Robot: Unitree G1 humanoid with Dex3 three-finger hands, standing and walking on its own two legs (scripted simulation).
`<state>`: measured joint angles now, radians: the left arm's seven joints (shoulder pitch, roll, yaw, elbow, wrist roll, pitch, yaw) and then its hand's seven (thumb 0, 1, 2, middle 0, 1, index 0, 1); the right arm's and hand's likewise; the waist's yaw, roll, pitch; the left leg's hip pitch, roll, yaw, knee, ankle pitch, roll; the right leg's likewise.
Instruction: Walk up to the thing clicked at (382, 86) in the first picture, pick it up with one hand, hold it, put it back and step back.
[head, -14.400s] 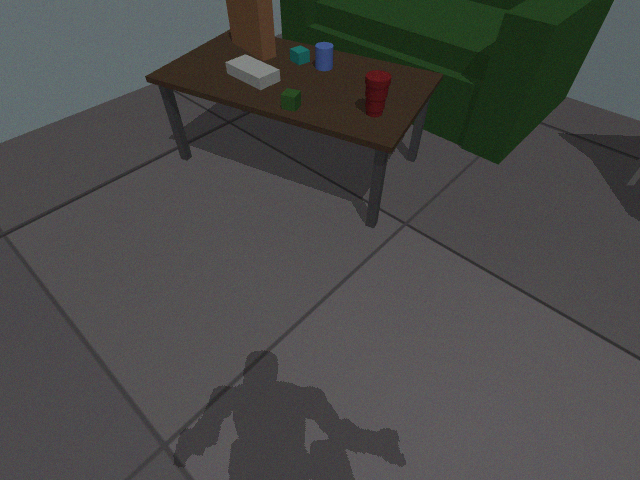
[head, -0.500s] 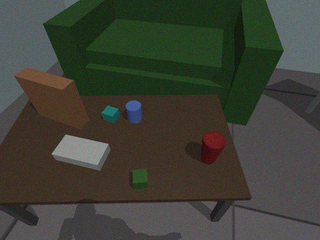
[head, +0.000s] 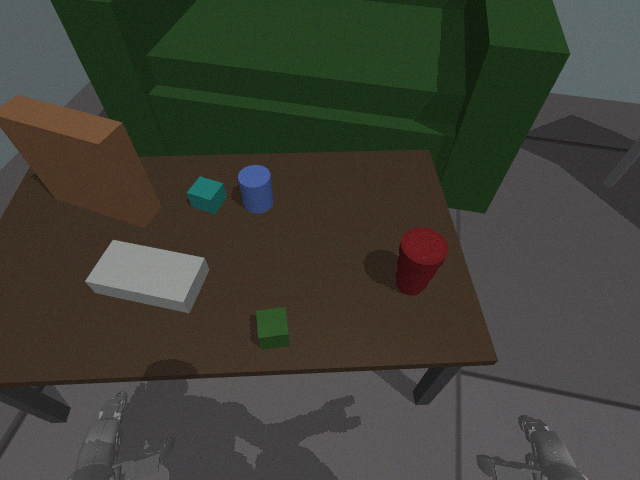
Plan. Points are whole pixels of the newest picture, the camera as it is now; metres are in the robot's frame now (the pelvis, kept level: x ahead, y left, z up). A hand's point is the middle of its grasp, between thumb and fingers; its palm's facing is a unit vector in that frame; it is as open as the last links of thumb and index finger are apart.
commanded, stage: go down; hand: right
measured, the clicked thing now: (416, 265) +0.57 -0.19 -0.24
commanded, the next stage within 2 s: none
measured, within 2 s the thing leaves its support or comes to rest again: neither
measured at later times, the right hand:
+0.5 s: hand (522, 468) +0.17 -0.26 -0.13, palm faces +0.04 +0.94 -0.34, open 17.4 cm
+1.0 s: hand (533, 465) +0.18 -0.27 -0.12, palm faces +0.06 +0.94 -0.34, open 17.6 cm
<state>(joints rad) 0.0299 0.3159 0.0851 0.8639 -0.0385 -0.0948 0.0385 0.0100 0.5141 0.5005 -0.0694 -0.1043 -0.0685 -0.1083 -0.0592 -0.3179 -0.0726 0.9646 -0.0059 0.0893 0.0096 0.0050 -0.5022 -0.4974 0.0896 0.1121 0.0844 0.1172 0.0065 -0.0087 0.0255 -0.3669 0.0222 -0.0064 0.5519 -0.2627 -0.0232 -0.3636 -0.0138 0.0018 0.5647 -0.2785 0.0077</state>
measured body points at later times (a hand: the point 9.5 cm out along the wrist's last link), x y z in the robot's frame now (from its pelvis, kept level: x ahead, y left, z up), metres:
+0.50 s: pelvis +0.02 +0.00 -0.03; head +0.06 +0.00 +0.42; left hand +0.18 +0.28 -0.11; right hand +0.17 -0.31 -0.11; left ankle +0.01 +0.13 -0.73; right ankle +0.00 -0.12 -0.73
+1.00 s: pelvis +0.03 +0.00 -0.04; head +0.07 +0.00 +0.40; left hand +0.19 +0.27 -0.10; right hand +0.17 -0.32 -0.10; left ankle +0.01 +0.13 -0.73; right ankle +0.00 -0.12 -0.73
